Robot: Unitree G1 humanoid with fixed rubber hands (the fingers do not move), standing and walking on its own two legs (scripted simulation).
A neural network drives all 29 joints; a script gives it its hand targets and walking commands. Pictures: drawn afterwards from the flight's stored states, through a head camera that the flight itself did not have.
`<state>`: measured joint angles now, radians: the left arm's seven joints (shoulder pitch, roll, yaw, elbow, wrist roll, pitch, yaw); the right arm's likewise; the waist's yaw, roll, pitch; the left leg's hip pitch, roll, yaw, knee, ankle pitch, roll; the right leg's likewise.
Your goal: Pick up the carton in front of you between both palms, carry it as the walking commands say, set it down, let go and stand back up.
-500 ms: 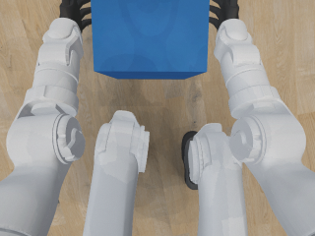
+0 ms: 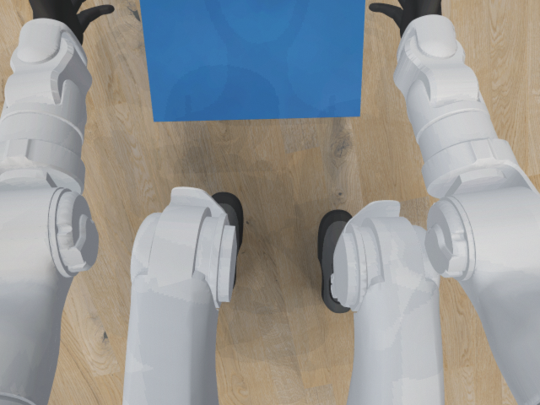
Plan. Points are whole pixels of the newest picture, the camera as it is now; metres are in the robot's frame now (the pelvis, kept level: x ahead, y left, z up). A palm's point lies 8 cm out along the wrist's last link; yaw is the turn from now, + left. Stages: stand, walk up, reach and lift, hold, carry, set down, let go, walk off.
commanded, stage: set down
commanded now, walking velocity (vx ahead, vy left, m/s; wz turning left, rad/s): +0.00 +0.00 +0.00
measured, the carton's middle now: (256, 38) +0.50 +0.08 -0.24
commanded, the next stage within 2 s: let go in 1.04 s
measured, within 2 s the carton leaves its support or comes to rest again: neither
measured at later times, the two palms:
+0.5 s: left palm out of the picture +0.50 +0.29 -0.01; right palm out of the picture +0.55 -0.09 -0.01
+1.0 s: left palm out of the picture +0.50 +0.30 +0.14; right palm out of the picture +0.54 -0.10 +0.14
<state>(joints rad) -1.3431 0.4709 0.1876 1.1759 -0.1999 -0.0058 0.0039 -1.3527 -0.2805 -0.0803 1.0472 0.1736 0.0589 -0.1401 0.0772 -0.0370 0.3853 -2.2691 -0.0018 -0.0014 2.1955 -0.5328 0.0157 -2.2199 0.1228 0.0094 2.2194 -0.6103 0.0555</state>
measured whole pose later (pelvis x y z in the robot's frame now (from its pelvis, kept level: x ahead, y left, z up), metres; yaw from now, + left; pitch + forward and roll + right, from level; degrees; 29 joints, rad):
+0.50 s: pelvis +0.01 +0.00 +0.10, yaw +1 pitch +44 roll -3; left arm -1.15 0.37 0.27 0.93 -0.09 0.12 -0.02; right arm -1.18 -0.18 -0.23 0.87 0.03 0.15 -0.15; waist 0.07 -0.04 0.02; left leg -2.13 -0.04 -0.03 1.85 -0.49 0.01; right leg -2.07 0.09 0.01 1.87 -0.57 0.04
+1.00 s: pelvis +0.04 +0.01 +0.24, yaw +2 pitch +45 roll -3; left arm -1.01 0.34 0.33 0.85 -0.03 0.13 -0.09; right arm -1.01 -0.14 -0.24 0.75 -0.01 0.17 -0.12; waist 0.05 -0.03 -0.08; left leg -1.74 -0.04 -0.04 1.33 -0.38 0.01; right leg -1.68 0.07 0.04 1.34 -0.44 0.03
